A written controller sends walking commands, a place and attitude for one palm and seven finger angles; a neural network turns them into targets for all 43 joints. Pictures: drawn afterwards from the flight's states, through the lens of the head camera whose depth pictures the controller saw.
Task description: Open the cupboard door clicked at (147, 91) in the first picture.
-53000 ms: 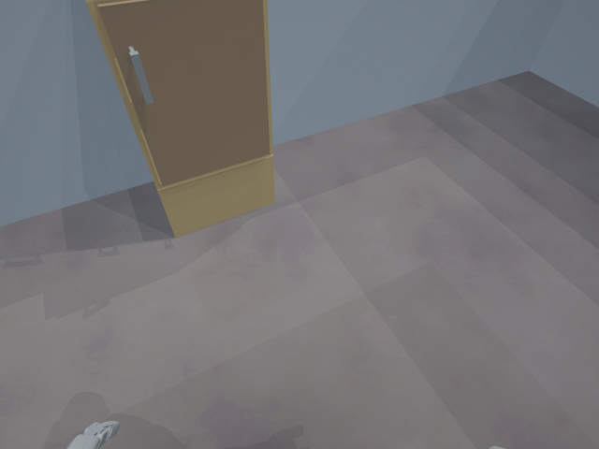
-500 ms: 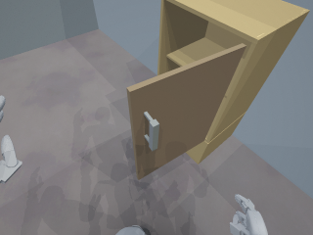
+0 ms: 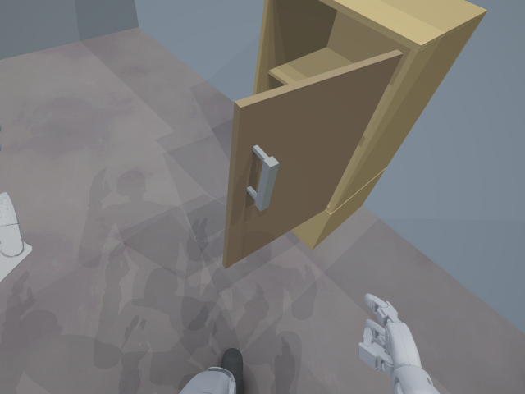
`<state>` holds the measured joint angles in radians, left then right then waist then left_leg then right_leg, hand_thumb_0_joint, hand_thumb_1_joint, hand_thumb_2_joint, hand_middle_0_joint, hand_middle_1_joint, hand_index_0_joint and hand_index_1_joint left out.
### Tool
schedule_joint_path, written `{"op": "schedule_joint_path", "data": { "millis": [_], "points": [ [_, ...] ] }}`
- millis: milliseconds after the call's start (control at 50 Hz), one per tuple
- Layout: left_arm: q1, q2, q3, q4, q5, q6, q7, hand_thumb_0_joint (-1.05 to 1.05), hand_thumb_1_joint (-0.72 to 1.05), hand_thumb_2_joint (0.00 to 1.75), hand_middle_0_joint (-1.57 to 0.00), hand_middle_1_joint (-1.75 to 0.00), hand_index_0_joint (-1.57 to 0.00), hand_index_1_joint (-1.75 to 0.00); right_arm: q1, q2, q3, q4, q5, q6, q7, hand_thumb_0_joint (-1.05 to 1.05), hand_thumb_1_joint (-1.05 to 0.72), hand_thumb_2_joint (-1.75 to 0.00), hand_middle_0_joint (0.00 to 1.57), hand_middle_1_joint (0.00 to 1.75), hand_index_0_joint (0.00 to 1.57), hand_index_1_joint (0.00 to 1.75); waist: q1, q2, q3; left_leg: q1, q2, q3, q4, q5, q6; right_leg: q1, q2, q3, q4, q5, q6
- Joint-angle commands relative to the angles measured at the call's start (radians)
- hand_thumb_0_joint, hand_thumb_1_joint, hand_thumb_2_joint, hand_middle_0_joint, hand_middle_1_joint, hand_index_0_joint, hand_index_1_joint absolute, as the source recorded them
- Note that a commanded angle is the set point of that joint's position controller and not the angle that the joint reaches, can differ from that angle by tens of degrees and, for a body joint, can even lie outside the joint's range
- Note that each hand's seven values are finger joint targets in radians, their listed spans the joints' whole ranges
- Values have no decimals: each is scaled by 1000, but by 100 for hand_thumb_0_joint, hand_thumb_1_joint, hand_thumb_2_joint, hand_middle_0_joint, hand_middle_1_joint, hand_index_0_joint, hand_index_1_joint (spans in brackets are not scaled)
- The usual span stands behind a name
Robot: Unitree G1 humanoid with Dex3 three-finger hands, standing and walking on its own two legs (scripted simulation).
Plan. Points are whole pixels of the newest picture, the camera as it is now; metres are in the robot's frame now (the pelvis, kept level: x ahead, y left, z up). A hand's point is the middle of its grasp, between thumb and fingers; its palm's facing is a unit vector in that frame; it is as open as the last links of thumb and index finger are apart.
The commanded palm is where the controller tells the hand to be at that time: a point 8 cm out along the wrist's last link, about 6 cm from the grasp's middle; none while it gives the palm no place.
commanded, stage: stop stepping back and stand still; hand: left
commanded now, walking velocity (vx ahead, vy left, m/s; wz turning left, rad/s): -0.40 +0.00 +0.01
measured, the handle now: (260, 179) +0.50 +0.08 -0.01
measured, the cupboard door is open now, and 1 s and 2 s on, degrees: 83 83 83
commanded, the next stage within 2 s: let the arm hang, fingers relaxed in 1.64 s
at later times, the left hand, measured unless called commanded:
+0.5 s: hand out of the picture +0.01 +0.36 +0.21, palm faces +0.52 -0.76 -0.39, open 7.4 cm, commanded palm -0.06 +0.38 +0.20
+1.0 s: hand out of the picture -0.11 +0.37 +0.18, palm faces +0.54 -0.73 -0.41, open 7.4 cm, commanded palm -0.18 +0.40 +0.20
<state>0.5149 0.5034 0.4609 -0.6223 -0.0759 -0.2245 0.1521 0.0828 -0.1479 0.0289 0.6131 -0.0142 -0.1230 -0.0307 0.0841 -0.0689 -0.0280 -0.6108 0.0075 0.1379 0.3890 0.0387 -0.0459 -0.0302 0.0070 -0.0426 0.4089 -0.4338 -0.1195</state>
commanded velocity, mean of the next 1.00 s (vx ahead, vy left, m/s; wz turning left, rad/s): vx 0.26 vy -0.09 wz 0.00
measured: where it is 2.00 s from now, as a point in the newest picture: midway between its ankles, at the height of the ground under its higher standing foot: outside the picture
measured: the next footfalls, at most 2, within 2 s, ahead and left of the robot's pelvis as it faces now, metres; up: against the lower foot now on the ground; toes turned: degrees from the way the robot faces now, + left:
right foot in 0.26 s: -0.02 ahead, -0.07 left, +0.00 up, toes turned -4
left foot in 0.40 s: -0.07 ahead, +0.20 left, +0.00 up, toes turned -1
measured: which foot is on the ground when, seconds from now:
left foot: down 0.00-0.22, up 0.24-0.38, down 0.40-0.66, up 0.68-0.92, down 0.94-1.00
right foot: down 0.00-0.08, up 0.10-0.24, down 0.26-0.40, up 0.42-0.70, down 0.72-1.00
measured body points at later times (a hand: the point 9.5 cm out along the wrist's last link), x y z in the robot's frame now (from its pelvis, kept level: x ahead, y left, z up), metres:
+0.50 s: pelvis -0.20 +0.08 -0.01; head -0.20 +0.14 +0.43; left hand -0.02 +0.40 +0.23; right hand -0.07 -0.15 -0.09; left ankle -0.11 +0.20 -0.72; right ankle -0.14 -0.07 -0.65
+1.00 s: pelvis -0.30 +0.09 +0.00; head -0.32 +0.08 +0.45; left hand -0.15 +0.41 +0.20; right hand -0.13 -0.16 -0.08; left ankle -0.31 +0.25 -0.72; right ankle -0.32 +0.01 -0.72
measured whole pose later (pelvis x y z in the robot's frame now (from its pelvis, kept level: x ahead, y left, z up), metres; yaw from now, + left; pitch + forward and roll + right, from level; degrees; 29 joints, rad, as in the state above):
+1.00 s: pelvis -0.30 +0.09 +0.00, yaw +3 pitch +0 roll +3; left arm 0.48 0.38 0.43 -0.41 -0.04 -0.17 0.17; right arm 0.25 -0.24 -0.02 0.64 0.01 -0.13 -0.11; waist 0.00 -0.03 -0.05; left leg -0.25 0.05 0.08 0.57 -0.30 -0.03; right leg -0.29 -0.04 -0.09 0.71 -0.43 -0.01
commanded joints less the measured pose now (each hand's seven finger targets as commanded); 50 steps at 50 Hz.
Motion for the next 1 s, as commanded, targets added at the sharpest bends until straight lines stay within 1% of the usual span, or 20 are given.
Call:
{"op": "schedule_joint_path", "data": {
  "millis": [0,60,80,120,160,180,200,220,260,280,340,380,440,600,660,720,760,860,940,980],
  "points": [
    [-165,277,171,-262,-4,-97,-10,0,90,90,-20,-30,-20,-30,-34,-125,-16,-109,-2,-62,-27,0,-90,-90,20,30,20,30,-76,-76,-88,387,9,-130,502,-428,5,-367,-311,158,-93,693,-61],
    [-210,125,73,-185,-13,9,-41,0,90,90,-20,-30,-20,-30,-2,-235,-95,-106,23,-75,-54,0,-90,-90,20,30,20,30,-114,268,-232,677,200,-485,-35,365,135,-350,114,-37,570,-53,160],
    [-214,141,84,-177,2,19,-43,0,90,90,-20,-30,-20,-30,-23,-212,-87,-109,4,-99,-33,0,-90,-90,20,30,20,30,-101,368,-194,527,251,-616,-189,-57,104,-307,127,89,728,-257,130],
    [-269,207,154,-167,5,2,-23,0,90,90,-20,-30,-20,-30,-76,-225,-62,-99,10,-75,-16,0,-90,-90,20,30,20,30,-75,385,-54,188,200,-503,-464,-964,-138,-179,208,-53,795,-291,91],
    [-36,192,196,-147,0,39,-20,0,90,90,-20,-30,-20,-30,-90,-181,-85,-120,-20,-54,0,0,-90,-90,20,30,20,30,9,502,-123,70,40,-169,-463,-743,-470,32,249,-201,651,-258,53],
    [87,249,264,-157,-9,35,-11,0,90,90,-20,-30,-20,-30,-93,-162,-95,-135,0,-47,10,0,-90,-90,20,30,20,30,63,456,-148,61,-95,61,-114,-603,-406,55,185,-226,435,-286,-9],
    [190,204,219,-197,-3,16,-8,0,90,90,-20,-30,-20,-30,-44,-123,-83,-149,39,-26,25,0,-90,-90,20,30,20,30,41,-44,-48,173,-156,77,808,-539,-230,-348,-91,24,1,-327,-106],
    [141,207,181,-292,-6,17,-29,0,90,90,-20,-30,-20,-30,-70,-141,-105,-159,74,-13,12,0,-90,-90,20,30,20,30,-42,-417,100,43,-91,-330,1516,-653,-60,-841,-445,562,-189,-287,-191],
    [-119,424,293,-494,-68,-4,-119,0,90,90,-20,-30,-20,-30,17,-100,-90,-145,32,-37,13,0,-90,-90,20,30,20,30,-168,-59,-22,67,15,-326,1469,-431,232,-918,-395,314,-153,-373,-83],
    [-195,388,289,-460,-41,-20,-113,0,90,90,-20,-30,-20,-30,-4,-61,-22,-185,-26,-31,19,0,-90,-90,20,30,20,30,-143,1,-23,128,103,-194,1055,-449,59,-781,-318,226,-186,-508,40],
    [-155,170,171,-216,15,-36,-44,0,90,90,-20,-30,-20,-30,53,-174,-64,-78,-9,-68,-53,0,-90,-90,20,30,20,30,-116,225,22,361,50,-143,156,-606,70,-632,-147,83,212,-347,21],
    [-253,154,130,-176,45,-61,-7,0,90,90,-20,-30,-20,-30,125,-230,-73,-68,-29,-94,-59,0,-90,-90,20,30,20,30,-138,743,101,345,333,-646,-157,-698,114,-768,1,-75,807,-256,117],
    [-237,138,112,-54,63,-62,-31,0,90,90,-20,-30,-20,-30,114,-201,-96,-79,-15,-79,-28,0,-90,-90,20,30,20,30,-126,245,1,163,273,-597,-146,-708,179,-562,14,6,901,-14,142],
    [43,108,42,-228,32,11,-9,0,90,90,-20,-30,-20,-30,-5,-146,-72,-126,-29,-33,-22,0,-90,-90,20,30,20,30,-55,401,-60,16,161,-231,-262,-731,-11,41,142,-172,335,-248,53],
    [-16,172,100,-214,30,53,-16,0,90,90,-20,-30,-20,-30,18,-127,-73,-98,26,5,-38,0,-90,-90,20,30,20,30,-71,-214,-5,-84,-46,-96,862,-508,15,-234,-280,333,-171,-78,-130],
    [-258,393,285,-275,12,-13,5,0,90,90,-20,-30,-20,-30,-3,-118,-53,-125,2,-13,-34,0,-90,-90,20,30,20,30,-147,-79,64,-59,133,-213,1029,-432,25,-512,-442,519,-276,-243,-91],
    [-113,116,118,44,20,19,-2,0,90,90,-20,-30,-20,-30,0,-143,-75,-101,15,-9,-68,0,-90,-90,20,30,20,30,-109,32,58,-53,80,-125,712,-314,41,-350,-267,389,-243,-427,-55],
    [-104,49,29,49,37,1,22,0,90,90,-20,-30,-20,-30,71,-137,-48,-95,6,-56,-98,0,-90,-90,20,30,20,30,-93,28,-17,345,-3,29,105,-380,81,-226,-189,130,-41,-26,-2],
    [-173,77,30,-65,38,-25,16,0,90,90,-20,-30,-20,-30,75,-205,-77,-137,22,-59,-79,0,-90,-90,20,30,20,30,-107,183,-4,565,323,-453,-52,-158,220,-482,-22,-38,349,11,141],
    [-195,181,108,-142,51,-44,5,0,90,90,-20,-30,-20,-30,61,-184,-69,-103,10,-69,-65,0,-90,-90,20,30,20,30,-109,316,48,457,331,-415,-91,-163,235,-459,-39,-20,382,-87,127]
  ]
}}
